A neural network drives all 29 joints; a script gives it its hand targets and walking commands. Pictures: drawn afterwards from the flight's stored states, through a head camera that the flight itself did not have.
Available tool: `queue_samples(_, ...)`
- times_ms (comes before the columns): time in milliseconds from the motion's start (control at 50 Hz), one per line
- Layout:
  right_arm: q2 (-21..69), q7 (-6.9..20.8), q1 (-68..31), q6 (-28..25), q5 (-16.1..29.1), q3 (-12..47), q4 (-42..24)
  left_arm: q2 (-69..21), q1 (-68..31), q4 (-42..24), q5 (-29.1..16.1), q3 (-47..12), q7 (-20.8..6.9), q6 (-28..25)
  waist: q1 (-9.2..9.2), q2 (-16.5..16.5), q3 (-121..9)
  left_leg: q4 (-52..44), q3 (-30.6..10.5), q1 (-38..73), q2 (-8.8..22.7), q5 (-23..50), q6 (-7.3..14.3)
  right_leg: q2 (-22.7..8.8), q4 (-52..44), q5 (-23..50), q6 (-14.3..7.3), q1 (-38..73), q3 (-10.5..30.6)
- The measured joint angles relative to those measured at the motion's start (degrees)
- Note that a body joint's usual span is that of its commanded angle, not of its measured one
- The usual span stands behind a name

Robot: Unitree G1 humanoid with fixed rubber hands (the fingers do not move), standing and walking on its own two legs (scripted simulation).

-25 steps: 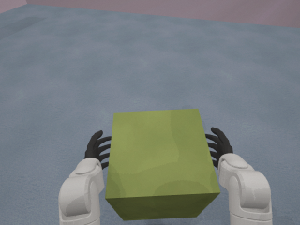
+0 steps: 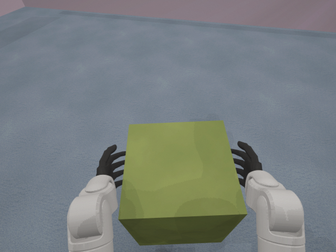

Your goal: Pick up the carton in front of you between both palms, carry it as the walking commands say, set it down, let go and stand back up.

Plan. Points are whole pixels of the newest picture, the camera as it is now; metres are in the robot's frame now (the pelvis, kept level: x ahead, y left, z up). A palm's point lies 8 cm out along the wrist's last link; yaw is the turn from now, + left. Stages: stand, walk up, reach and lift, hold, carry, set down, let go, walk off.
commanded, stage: carry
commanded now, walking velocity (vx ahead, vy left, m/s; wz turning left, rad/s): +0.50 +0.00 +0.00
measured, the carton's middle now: (178, 187) +0.29 +0.00 +0.02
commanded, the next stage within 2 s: none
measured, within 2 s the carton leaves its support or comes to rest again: neither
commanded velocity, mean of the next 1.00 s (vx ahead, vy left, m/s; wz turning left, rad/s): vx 0.40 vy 0.00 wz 0.00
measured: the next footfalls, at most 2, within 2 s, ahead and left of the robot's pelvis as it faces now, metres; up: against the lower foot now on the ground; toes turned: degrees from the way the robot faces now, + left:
left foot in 0.04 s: +0.20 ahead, +0.10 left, +0.00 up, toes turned +10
right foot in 0.52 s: +0.53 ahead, -0.11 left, +0.00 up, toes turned -11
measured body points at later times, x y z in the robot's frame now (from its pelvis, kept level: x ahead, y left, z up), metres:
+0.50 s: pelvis +0.34 -0.01 +0.00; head +0.34 +0.00 +0.45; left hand +0.62 +0.15 +0.09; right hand +0.62 -0.16 +0.09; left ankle +0.16 +0.10 -0.73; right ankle +0.48 -0.11 -0.72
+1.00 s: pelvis +0.67 +0.00 -0.01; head +0.67 +0.00 +0.44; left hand +0.95 +0.15 +0.09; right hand +0.95 -0.15 +0.08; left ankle +0.80 +0.09 -0.73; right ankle +0.50 -0.10 -0.73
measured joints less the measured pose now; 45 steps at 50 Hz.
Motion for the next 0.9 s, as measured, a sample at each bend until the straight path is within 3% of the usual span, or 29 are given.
queue_samples(40, 0.1, 0.0, -0.8, 0.2, 0.0, 0.0, 1.5, 0.1, -0.1, 0.4, 0.3, 0.4, 0.0, 0.5, -0.11, -0.7, -0.1, -2.7, 2.0, 3.8, -1.5, -0.8, 1.5, -1.6, 8.3, -5.4, 1.0, -0.2, -0.1)
queue_samples(80, 0.3, 0.0, -1.9, -0.6, -0.2, 0.1, 4.9, 0.0, -0.6, 2.2, 0.6, 1.8, -0.1, 0.4, -0.77, -2.1, 0.5, 1.6, 3.0, 4.0, -2.0, -4.5, 4.0, -3.6, 28.5, -4.4, 0.7, -8.1, 2.7)
queue_samples(120, 0.3, 0.1, -2.2, -0.9, -0.3, 0.0, 7.0, 0.0, -0.6, 3.8, 0.8, 2.2, -0.1, 0.4, -1.0, -1.6, 1.8, 0.8, 3.0, 6.3, -1.7, -6.1, 4.1, -2.0, 47.1, -3.4, -0.3, -17.9, 6.6)
queue_samples(160, 0.2, 0.1, -1.4, -1.2, -0.2, -0.1, 7.4, 0.0, -0.3, 4.5, 1.0, 1.8, -0.1, 0.2, -1.09, -1.1, 2.7, -2.6, 2.7, 9.7, -1.7, -6.4, 3.9, -1.7, 54.0, -0.2, -1.3, -25.5, 7.2)
queue_samples(220, 0.1, 0.1, -0.1, -1.9, 0.1, -0.3, 6.3, 0.1, 0.2, 4.6, 1.1, 0.6, -0.1, -0.7, -1.12, -0.5, 3.4, -7.9, 2.0, 14.7, -1.7, -6.7, 3.4, -2.9, 50.6, 4.6, -1.3, -33.4, 6.5)
queue_samples(340, -0.1, 0.2, 1.3, -3.0, 0.8, -0.3, 3.1, 0.2, 1.4, 1.7, 0.9, -1.0, 0.2, -1.8, -0.62, -0.2, 2.2, -15.1, 0.6, 24.4, -1.8, -9.4, 1.9, -4.5, 33.7, 11.7, 0.4, -40.3, 4.8)
queue_samples(480, 0.0, 0.3, 0.3, -1.4, 0.6, 0.3, 0.4, 0.1, 1.1, -1.9, 0.2, -0.4, 0.5, -0.1, -0.2, 0.2, 0.3, -16.0, -0.1, 35.4, -1.3, -18.1, -1.7, -2.4, 16.8, 19.2, -0.9, -37.1, -0.1)
queue_samples(520, 0.0, 0.3, -0.1, -0.5, 0.3, -0.1, 0.2, 0.0, 0.1, -1.1, 0.0, -0.2, 0.5, 0.4, -0.21, 0.8, 0.1, -9.3, -0.2, 36.1, 0.0, -23.3, -2.8, -0.9, 13.3, 18.6, -2.0, -33.1, -2.2)
queue_samples(540, 0.0, 0.4, -0.6, -0.3, 0.2, -0.8, 0.8, -0.1, -0.5, 0.3, 0.1, -0.3, 0.5, 0.1, 0.16, 2.1, 0.2, -1.5, -0.3, 33.6, 1.9, -24.2, -2.8, -0.2, 15.6, 17.2, -3.7, -33.0, -3.0)
queue_samples(580, 0.1, 0.4, -1.3, 0.0, 0.0, -2.0, 2.4, -0.2, -1.8, 3.2, 0.3, -0.1, 0.4, -0.2, 0.73, 2.7, 1.1, 19.4, -4.9, 24.4, 1.6, -23.4, -2.2, 0.0, 18.3, 13.7, -5.6, -32.2, -3.5)
queue_samples(620, 0.1, 0.4, -1.3, 0.3, -0.3, -2.1, 3.4, -0.3, -1.9, 4.7, 0.3, 0.1, 0.4, -0.2, 0.77, 2.1, 2.3, 33.8, -7.2, 15.4, 0.2, -21.6, -0.8, -0.2, 15.9, 13.1, -5.4, -29.2, -3.5)
queue_samples(660, 0.1, 0.4, -1.2, 0.2, -0.5, -1.6, 4.1, -0.2, -1.2, 4.7, 0.2, 0.3, 0.4, -0.3, 0.78, 1.6, 3.1, 36.8, -7.2, 8.8, 0.2, -18.0, 0.0, -0.1, 12.0, 13.0, -5.2, -25.7, -3.3)
queue_samples(780, 0.1, 0.3, -0.7, -1.2, -0.5, 0.2, 2.8, 0.0, 0.4, 1.8, -0.4, 0.8, 0.3, -1.3, 0.82, 0.6, 3.0, 23.5, -6.0, -1.9, 2.0, -10.4, -1.2, 0.2, 3.0, 11.6, -4.2, -16.1, -1.9)
queue_samples(900, 0.1, 0.0, -0.4, -0.8, -0.3, 0.3, 0.1, 0.0, 0.0, -0.2, -0.4, 0.3, 0.1, -1.0, -0.06, 0.6, 1.4, 6.8, -3.2, -3.0, 1.7, -2.2, -1.9, 0.0, -0.3, 6.3, -1.8, -6.9, -1.2)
